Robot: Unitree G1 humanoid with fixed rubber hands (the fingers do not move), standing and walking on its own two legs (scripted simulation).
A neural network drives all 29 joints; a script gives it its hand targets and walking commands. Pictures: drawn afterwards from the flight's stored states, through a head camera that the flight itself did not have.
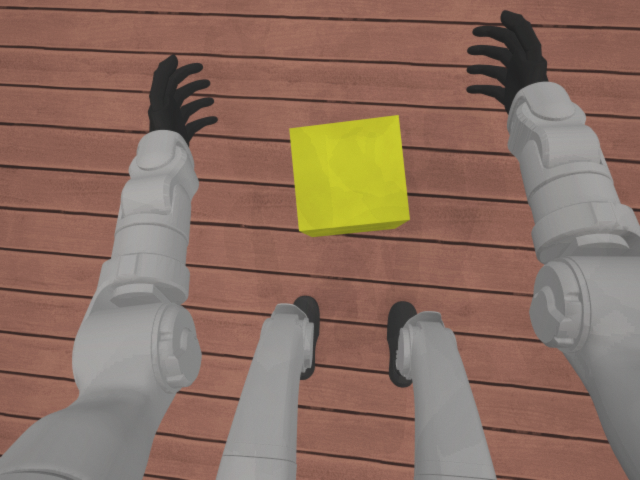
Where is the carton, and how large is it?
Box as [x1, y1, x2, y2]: [289, 115, 409, 236]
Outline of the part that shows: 398,115 289,128 298,225 300,231 311,236 387,229 394,228 409,219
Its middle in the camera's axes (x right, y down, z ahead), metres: +0.06 -0.12 +0.86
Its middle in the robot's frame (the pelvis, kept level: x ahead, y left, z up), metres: +0.49 +0.03 -0.52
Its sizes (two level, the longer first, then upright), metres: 0.210 0.200 0.250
